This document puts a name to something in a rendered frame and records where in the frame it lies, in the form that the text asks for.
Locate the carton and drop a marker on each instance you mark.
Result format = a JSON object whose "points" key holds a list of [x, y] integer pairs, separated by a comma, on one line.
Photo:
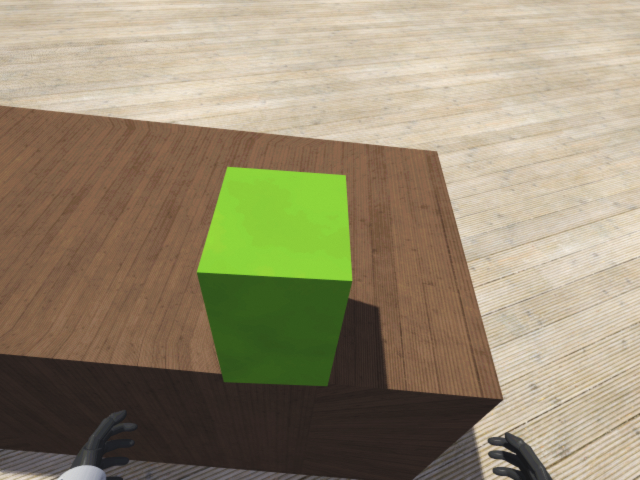
{"points": [[275, 275]]}

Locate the right robot hand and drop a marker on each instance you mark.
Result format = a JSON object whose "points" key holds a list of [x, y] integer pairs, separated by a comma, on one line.
{"points": [[524, 458]]}

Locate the pedestal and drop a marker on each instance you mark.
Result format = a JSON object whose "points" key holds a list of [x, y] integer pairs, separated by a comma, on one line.
{"points": [[103, 222]]}

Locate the left robot hand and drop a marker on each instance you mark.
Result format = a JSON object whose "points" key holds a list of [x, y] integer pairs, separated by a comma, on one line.
{"points": [[97, 445]]}

